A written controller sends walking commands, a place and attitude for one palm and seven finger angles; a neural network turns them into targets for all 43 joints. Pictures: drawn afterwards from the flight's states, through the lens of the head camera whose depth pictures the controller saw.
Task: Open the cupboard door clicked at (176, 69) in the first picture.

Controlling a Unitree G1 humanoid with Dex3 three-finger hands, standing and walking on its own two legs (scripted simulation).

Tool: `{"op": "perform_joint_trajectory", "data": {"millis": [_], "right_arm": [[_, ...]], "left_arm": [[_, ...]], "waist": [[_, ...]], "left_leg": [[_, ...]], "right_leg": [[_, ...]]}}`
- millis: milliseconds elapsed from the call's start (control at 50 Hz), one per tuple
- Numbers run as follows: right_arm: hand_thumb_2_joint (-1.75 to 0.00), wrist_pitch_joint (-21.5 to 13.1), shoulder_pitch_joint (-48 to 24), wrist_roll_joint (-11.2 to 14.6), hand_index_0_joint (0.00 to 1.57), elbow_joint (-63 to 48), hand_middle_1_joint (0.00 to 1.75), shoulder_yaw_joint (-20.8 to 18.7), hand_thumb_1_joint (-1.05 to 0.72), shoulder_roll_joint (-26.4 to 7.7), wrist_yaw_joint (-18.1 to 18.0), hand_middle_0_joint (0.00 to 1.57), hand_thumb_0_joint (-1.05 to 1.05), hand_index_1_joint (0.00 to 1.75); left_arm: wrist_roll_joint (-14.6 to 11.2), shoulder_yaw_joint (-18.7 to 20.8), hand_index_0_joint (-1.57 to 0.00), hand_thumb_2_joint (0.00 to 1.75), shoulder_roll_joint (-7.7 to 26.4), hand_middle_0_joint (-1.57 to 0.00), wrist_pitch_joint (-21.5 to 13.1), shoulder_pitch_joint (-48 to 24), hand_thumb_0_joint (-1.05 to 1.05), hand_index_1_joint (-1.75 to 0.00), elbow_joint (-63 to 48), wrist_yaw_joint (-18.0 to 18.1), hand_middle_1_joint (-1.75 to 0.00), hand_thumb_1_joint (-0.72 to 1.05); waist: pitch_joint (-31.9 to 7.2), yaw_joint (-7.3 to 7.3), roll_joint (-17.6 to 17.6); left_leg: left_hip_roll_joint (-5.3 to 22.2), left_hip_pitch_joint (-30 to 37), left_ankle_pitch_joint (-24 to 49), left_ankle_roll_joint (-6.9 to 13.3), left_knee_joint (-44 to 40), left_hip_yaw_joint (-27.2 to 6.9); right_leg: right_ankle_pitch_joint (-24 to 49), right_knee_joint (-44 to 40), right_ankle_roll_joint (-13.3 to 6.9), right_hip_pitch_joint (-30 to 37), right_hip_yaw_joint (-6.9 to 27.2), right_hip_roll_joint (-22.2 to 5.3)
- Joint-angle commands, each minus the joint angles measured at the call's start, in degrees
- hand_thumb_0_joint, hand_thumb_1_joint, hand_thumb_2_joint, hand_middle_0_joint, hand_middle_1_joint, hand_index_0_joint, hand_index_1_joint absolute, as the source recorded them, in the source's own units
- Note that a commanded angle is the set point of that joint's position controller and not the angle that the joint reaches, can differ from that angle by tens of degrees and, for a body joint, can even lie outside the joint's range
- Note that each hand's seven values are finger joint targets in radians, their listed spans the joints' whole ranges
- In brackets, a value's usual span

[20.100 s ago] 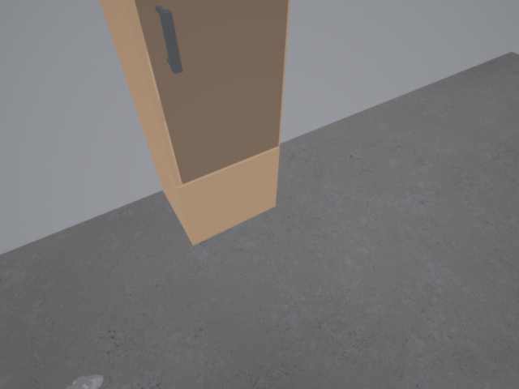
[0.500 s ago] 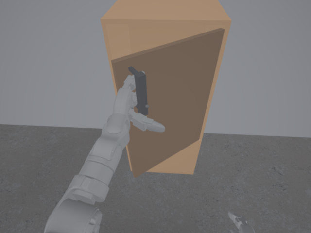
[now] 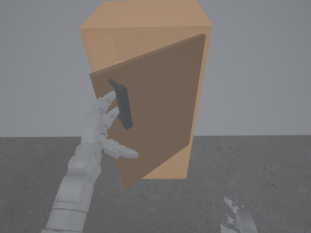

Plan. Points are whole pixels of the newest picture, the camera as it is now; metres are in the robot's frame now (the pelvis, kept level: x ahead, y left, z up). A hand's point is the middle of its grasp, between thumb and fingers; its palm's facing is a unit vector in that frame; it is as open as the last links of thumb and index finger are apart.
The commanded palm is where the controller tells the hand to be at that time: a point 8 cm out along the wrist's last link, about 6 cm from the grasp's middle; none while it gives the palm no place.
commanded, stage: slide the hand sideways off the handle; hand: left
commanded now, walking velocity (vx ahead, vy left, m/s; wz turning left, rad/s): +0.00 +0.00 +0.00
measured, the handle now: (120, 104) +0.40 +0.14 +0.15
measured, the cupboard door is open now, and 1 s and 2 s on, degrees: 39 38 38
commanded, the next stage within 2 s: draw the hand back to the body in 0.42 s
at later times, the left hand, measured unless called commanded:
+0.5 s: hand (87, 144) +0.27 +0.18 +0.14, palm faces +0.09 -0.99 -0.05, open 16.3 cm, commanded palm +0.23 +0.23 +0.14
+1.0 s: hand (70, 154) +0.23 +0.21 +0.15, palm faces +0.11 -0.99 -0.06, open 16.3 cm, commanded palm +0.20 +0.26 +0.15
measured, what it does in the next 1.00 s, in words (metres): stands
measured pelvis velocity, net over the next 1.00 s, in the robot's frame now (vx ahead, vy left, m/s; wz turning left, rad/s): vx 0.00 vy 0.01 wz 0.04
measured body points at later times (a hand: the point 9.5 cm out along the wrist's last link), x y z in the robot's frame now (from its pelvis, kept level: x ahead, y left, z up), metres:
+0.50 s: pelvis +0.02 +0.00 +0.00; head -0.01 -0.02 +0.44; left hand +0.26 +0.24 +0.15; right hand +0.23 -0.20 -0.07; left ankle -0.01 +0.13 -0.74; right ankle +0.03 -0.10 -0.74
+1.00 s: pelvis +0.00 +0.01 +0.00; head -0.03 -0.01 +0.44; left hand +0.22 +0.26 +0.15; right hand +0.21 -0.19 -0.07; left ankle -0.01 +0.13 -0.74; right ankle +0.03 -0.10 -0.74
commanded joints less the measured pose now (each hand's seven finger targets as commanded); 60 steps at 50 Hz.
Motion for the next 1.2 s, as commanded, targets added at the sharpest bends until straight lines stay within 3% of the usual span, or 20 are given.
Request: {"op": "perform_joint_trajectory", "data": {"millis": [0, 80, 180, 240, 360, 420, 480, 500, 520, 580, 640, 760, 800, 900, 1000, 1020, 1040, 1060, 1120, 1180], "right_arm": [[-0.9, -3.8, -9.9, -0.1, 0.2, -10.7, 0.3, -1.7, -0.9, -4.6, -0.6, 0.2, 0.0, 0.3], [-0.9, -5.4, -9.7, 0.0, 0.2, -10.4, 0.3, -1.7, -0.9, -4.9, -1.2, 0.2, 0.0, 0.3], [-0.9, -6.6, -9.2, 0.2, 0.2, -9.5, 0.3, -1.6, -0.9, -5.4, -1.5, 0.2, 0.0, 0.3], [-0.9, -7.2, -9.1, 0.2, 0.2, -9.7, 0.3, -1.6, -0.9, -5.5, -1.6, 0.2, 0.0, 0.3], [-0.9, -9.5, -7.8, 0.2, 0.2, -11.3, 0.3, -1.8, -0.9, -6.0, -1.1, 0.2, 0.0, 0.3], [-0.9, -10.8, -7.4, 0.5, 0.2, -11.0, 0.3, -1.7, -0.9, -6.1, -1.2, 0.2, 0.0, 0.3], [-0.9, -11.9, -7.3, 0.4, 0.2, -10.2, 0.3, -1.9, -0.9, -6.6, -1.5, 0.2, 0.0, 0.3], [-0.9, -12.1, -7.9, 0.4, 0.2, -10.5, 0.3, -1.7, -0.9, -6.2, -1.5, 0.2, 0.0, 0.3], [-0.9, -12.3, -7.7, 0.3, 0.2, -10.5, 0.3, -1.6, -0.9, -6.1, -1.5, 0.2, 0.0, 0.3], [-0.9, -12.4, -7.8, 0.1, 0.2, -9.8, 0.3, -1.7, -0.9, -6.3, -1.8, 0.2, 0.0, 0.3], [-0.9, -12.5, -8.4, 0.3, 0.2, -10.1, 0.3, -1.3, -0.9, -5.9, -1.8, 0.2, 0.0, 0.3], [-0.9, -13.0, -8.3, 0.4, 0.2, -9.8, 0.3, -1.2, -0.9, -6.3, -2.0, 0.2, 0.0, 0.3], [-0.9, -13.3, -8.6, 0.5, 0.2, -10.2, 0.3, -1.1, -0.9, -6.1, -1.8, 0.2, 0.0, 0.3], [-0.9, -14.0, -8.5, 0.7, 0.2, -10.1, 0.3, -1.2, -0.9, -6.5, -1.9, 0.2, 0.0, 0.3], [-0.9, -14.5, -8.5, 0.7, 0.2, -10.0, 0.3, -1.1, -0.9, -6.6, -2.1, 0.2, 0.0, 0.3], [-0.9, -14.8, -7.5, -1.5, 0.2, -8.9, 0.3, -1.8, -0.9, -6.5, -2.2, 0.2, 0.0, 0.3], [-0.9, -14.8, -6.8, -2.2, 0.2, -7.7, 0.3, -1.7, -0.9, -6.1, -2.0, 0.2, 0.0, 0.3], [-0.9, -14.2, -6.8, -2.1, 0.2, -7.4, 0.3, -1.8, -0.9, -6.1, -1.6, 0.2, 0.0, 0.3], [-0.9, -13.4, -6.8, -2.2, 0.2, -7.0, 0.3, -2.5, -0.9, -6.2, -1.2, 0.2, 0.0, 0.3], [-0.9, -13.0, -6.9, -2.3, 0.2, -6.0, 0.3, -2.9, -0.9, -6.3, -1.3, 0.2, 0.0, 0.3]], "left_arm": [[-0.6, 6.3, -0.15, 0.3, 8.5, -0.15, -3.2, -12.8, 0.0, -0.3, -19.0, -0.3, -0.3, -0.5], [-1.7, 7.4, -0.15, 0.3, 10.2, -0.15, -3.8, -11.2, 0.0, -0.3, -21.7, -2.4, -0.3, -0.5], [-3.6, 10.8, -0.15, 0.3, 12.6, -0.15, -3.1, -6.7, 0.0, -0.3, -19.6, -5.1, -0.3, -0.5], [-4.4, 13.4, -0.15, 0.3, 14.4, -0.15, -3.0, -5.5, 0.0, -0.3, -20.5, -6.2, -0.3, -0.5], [-5.2, 11.4, -0.15, 0.3, 12.9, -0.15, -4.7, 1.5, 0.0, -0.3, -26.8, -9.9, -0.3, -0.5], [-6.0, 8.8, -0.15, 0.3, 10.9, -0.15, -4.7, 1.8, 0.0, -0.3, -27.5, -11.2, -0.3, -0.5], [-5.9, 11.0, -0.15, 0.3, 13.4, -0.15, -4.5, 2.2, 0.0, -0.3, -27.6, -10.4, -0.3, -0.5], [-5.5, 9.4, -0.15, 0.3, 11.5, -0.15, -4.4, 1.7, 0.0, -0.3, -28.3, -10.2, -0.3, -0.5], [-5.3, 9.4, -0.15, 0.3, 11.6, -0.15, -4.4, 1.8, 0.0, -0.3, -28.5, -9.9, -0.3, -0.5], [-5.2, 12.6, -0.15, 0.3, 14.7, -0.15, -4.3, 2.9, 0.0, -0.3, -28.1, -9.0, -0.3, -0.5], [-5.3, 11.6, -0.15, 0.3, 13.1, -0.15, -4.2, 2.1, 0.0, -0.3, -28.7, -9.2, -0.3, -0.5], [-6.5, 14.7, -0.15, 0.3, 15.3, -0.15, -3.6, 4.1, 0.0, -0.3, -27.5, -10.6, -0.3, -0.5], [-6.8, 13.9, -0.15, 0.3, 14.6, -0.15, -3.5, 5.4, 0.0, -0.3, -28.8, -11.2, -0.3, -0.5], [-7.4, 15.1, -0.15, 0.3, 15.7, -0.15, -3.2, 6.0, 0.0, -0.3, -29.6, -11.6, -0.3, -0.5], [-7.4, 16.2, -0.16, 0.37, 16.7, -0.16, -3.4, 6.8, 0.0, -0.3, -30.3, -11.9, -0.3, -0.32], [0.5, 16.7, -0.16, 0.39, 23.0, -0.16, -10.1, 6.1, 0.0, -0.3, -36.5, -4.3, -0.3, -0.29], [1.3, 16.0, -0.16, 0.4, 19.2, -0.16, -11.7, 13.7, 0.0, -0.3, -30.1, -1.3, -0.3, -0.26], [2.3, 14.0, -0.16, 0.42, 17.5, -0.16, -13.2, 15.2, 0.0, -0.3, -30.0, 0.1, -0.3, -0.22], [4.1, 14.8, -0.16, 0.47, 19.0, -0.16, -17.1, 15.5, 0.0, -0.3, -32.1, 2.8, -0.3, -0.12], [5.3, 15.3, -0.17, 0.51, 19.5, -0.17, -19.3, 17.3, 0.0, -0.3, -30.1, 4.2, -0.3, -0.01]], "waist": [[-10.0, 1.6, -4.3], [-10.1, 1.16, -2.2], [-8.4, 1.3, -3.0], [-9.6, 1.57, -3.3], [-12.2, 1.56, -2.3], [-9.2, 0.64, -2.0], [-8.0, 0.93, -3.1], [-7.7, 1.05, -0.9], [-7.4, 1.07, -1.5], [-7.7, 1.68, -2.3], [-7.7, 1.62, -1.4], [-7.6, 2.06, -1.5], [-7.7, 2.17, 0.7], [-6.1, 2.01, -1.3], [-5.3, 2.02, 0.3], [-1.7, 1.81, 0.0], [0.5, 1.75, -1.4], [0.5, 1.54, -2.6], [-2.1, 1.45, 0.7], [-1.2, 1.44, 1.3]], "left_leg": [[-1.7, -0.9, 9.2, 2.0, -1.8, -0.2], [-2.0, 0.1, 9.6, 2.0, -0.9, -0.4], [-2.1, -0.9, 10.0, 2.0, -0.4, -0.8], [-2.2, -1.4, 10.7, 2.1, -0.2, -0.9], [-1.9, 0.5, 15.8, 2.0, 0.7, -1.1], [-1.9, -0.1, 14.3, 1.8, 1.0, -1.6], [-1.9, -0.8, 11.9, 1.8, 1.2, -2.0], [-2.1, -0.9, 11.3, 1.7, 0.8, -2.1], [-2.1, -1.1, 11.0, 1.7, 0.8, -2.4], [-2.1, -1.7, 10.7, 1.7, 0.7, -2.4], [-2.1, -1.8, 9.5, 1.5, 0.2, -2.5], [-2.0, -2.5, 8.8, 1.4, -0.2, -2.7], [-2.0, -2.0, 8.8, 1.3, -0.4, -2.6], [-1.8, -2.8, 6.4, 1.3, -0.6, -3.0], [-2.0, -3.1, 5.2, 1.3, -0.8, -3.1], [-1.8, -4.8, 4.3, 1.9, -2.0, -2.9], [-1.6, -5.3, 3.6, 1.7, -2.4, -3.0], [-1.3, -4.4, 3.4, 1.8, -3.2, -3.0], [-1.1, -1.8, 3.6, 1.9, -4.4, -2.1], [-0.9, -0.7, 4.3, 1.9, -5.4, -2.0]], "right_leg": [[8.7, -4.2, 0.7, 6.4, 1.8, -1.0], [8.8, -3.9, 0.7, 5.9, 1.7, -0.9], [10.2, -3.6, 1.0, 5.3, 1.5, -0.9], [11.5, -3.0, 1.1, 6.2, 1.6, -1.0], [19.3, 0.0, 1.1, 6.8, 0.0, -0.7], [16.6, -0.1, 1.1, 4.1, -0.6, -0.5], [12.4, -0.7, 1.0, 2.8, -0.4, -0.5], [11.2, -0.5, 0.9, 2.3, -0.7, -0.7], [10.7, -0.4, 0.9, 2.1, -0.9, -0.7], [9.8, -0.6, 0.8, 2.8, -0.5, -0.8], [8.0, -0.7, 0.7, 2.6, -0.8, -0.7], [7.3, -1.0, 0.7, 3.3, -0.8, -0.5], [7.2, -1.1, 0.7, 3.1, -0.9, -0.7], [3.7, -1.7, 0.9, 1.8, -1.1, -0.4], [1.6, -2.1, 0.7, 1.4, -0.9, -0.5], [0.4, -5.3, 0.9, 1.9, 0.5, -1.2], [-0.9, -5.9, 0.7, 1.5, 0.3, -1.4], [-1.5, -6.3, 0.7, 1.7, 0.3, -1.3], [-1.3, -7.4, 0.7, 4.1, 1.1, -1.7], [-0.9, -8.7, 0.5, 4.9, 1.3, -1.6]]}}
